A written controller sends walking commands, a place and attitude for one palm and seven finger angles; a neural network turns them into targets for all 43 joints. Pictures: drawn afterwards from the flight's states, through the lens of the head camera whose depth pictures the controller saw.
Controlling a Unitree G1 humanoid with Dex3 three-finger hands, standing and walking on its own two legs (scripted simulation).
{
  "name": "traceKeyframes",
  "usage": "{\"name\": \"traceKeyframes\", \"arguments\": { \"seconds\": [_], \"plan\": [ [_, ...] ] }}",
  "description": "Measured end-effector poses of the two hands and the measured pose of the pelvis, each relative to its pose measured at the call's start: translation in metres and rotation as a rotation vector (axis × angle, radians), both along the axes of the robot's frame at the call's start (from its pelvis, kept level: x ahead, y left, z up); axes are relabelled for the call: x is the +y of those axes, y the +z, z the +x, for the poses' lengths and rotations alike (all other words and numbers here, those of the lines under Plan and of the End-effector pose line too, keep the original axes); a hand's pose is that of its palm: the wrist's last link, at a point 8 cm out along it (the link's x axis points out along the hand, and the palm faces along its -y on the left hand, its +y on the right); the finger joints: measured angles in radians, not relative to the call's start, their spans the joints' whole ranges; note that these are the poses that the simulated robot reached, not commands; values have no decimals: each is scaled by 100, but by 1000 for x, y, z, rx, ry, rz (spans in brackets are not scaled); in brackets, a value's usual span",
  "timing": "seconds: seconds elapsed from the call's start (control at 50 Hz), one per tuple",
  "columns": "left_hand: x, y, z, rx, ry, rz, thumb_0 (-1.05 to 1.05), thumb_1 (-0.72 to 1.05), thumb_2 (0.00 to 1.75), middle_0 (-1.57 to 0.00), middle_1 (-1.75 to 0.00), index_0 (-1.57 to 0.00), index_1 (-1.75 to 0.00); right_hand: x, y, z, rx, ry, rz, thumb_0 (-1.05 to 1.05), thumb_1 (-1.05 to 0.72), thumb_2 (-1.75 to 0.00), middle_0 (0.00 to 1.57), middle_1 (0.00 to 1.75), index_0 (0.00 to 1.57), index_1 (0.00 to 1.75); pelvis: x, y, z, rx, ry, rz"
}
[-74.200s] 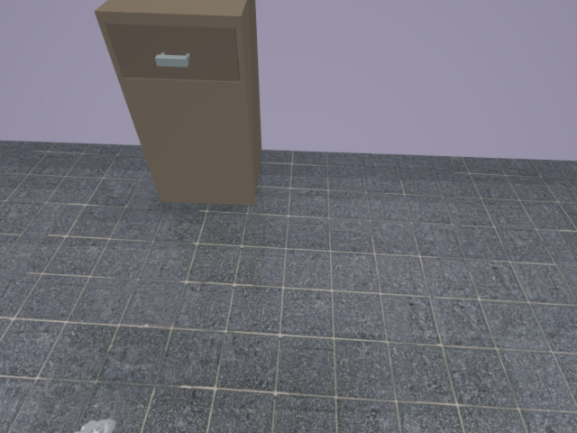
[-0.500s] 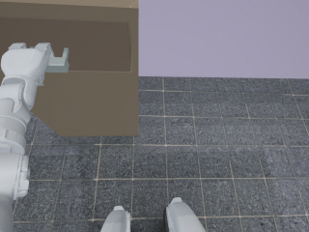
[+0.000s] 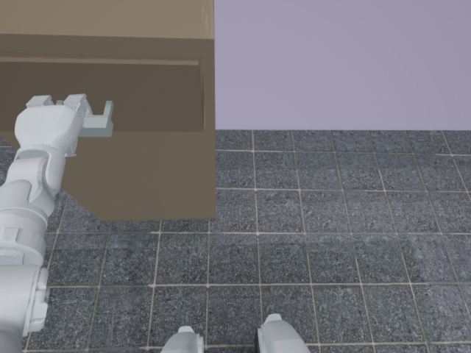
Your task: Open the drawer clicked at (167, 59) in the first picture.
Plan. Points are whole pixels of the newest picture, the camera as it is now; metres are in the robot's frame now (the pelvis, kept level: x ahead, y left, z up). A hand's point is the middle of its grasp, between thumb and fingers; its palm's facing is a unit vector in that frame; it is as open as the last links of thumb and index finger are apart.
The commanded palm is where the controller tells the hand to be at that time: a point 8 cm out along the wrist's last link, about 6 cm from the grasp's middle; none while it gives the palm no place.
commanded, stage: pull the drawer open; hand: left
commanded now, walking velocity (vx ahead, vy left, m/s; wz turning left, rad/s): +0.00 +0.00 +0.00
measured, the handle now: (82, 115) +0.52 +0.26 +0.03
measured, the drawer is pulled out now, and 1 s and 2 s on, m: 0.01 0.14 0.25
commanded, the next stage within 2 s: none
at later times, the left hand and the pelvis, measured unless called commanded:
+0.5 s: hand (58, 178) +0.40 +0.29 +0.00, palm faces -0.07 -0.03 -1.00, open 6.1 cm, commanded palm +0.37 +0.27 +0.05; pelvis +0.02 +0.00 +0.01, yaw +0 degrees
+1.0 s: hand (49, 217) +0.34 +0.29 +0.00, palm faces -0.06 -0.02 -1.00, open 6.0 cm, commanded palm +0.31 +0.26 +0.05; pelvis +0.01 +0.00 +0.02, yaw +1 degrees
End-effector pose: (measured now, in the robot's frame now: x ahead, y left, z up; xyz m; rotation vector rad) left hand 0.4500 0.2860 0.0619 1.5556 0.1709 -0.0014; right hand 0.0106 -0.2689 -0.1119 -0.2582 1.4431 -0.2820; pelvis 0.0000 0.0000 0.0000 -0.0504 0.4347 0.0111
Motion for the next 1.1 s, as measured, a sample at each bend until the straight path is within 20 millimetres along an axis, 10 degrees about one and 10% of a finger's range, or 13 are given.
{"name": "traceKeyframes", "arguments": {
  "seconds": [0.48,1.1],
  "plan": [
    [1,-2,-61,-41,-6,-9,0,65,83,-32,-135,-36,-135,6,10,93,-191,79,35,1,-91,-90,20,30,20,30,2,14,19,-62,0,7],
    [-3,-3,-146,-66,55,5,1,67,80,-30,-135,-35,-135,5,16,112,-314,143,43,1,-91,-90,20,30,20,30,-7,16,4,-141,11,20]
  ]
}}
